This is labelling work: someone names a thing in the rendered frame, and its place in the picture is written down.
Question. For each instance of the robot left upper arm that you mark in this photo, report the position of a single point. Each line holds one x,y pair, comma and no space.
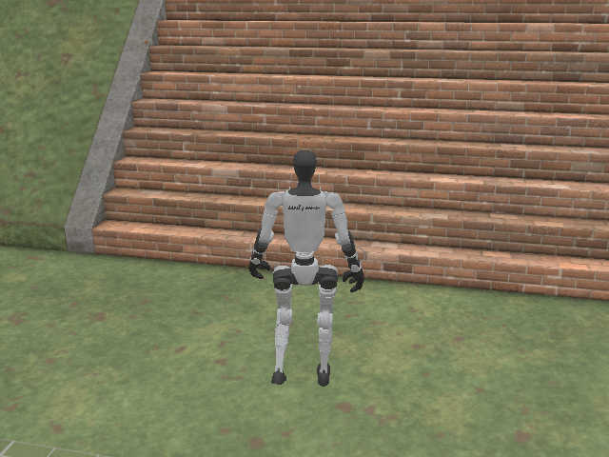
274,201

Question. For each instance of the right robot thigh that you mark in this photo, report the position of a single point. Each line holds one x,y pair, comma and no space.
327,279

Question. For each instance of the robot right hand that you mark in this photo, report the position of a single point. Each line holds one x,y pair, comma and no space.
357,276

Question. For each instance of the robot left hand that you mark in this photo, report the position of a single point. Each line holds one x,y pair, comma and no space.
254,272

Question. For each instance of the robot left forearm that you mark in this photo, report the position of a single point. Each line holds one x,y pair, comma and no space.
258,251

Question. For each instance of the robot right upper arm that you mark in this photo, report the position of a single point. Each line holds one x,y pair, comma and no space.
334,201

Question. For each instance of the right robot foot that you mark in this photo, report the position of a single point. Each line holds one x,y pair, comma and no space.
323,378

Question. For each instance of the robot right forearm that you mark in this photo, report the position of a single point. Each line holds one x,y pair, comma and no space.
351,255

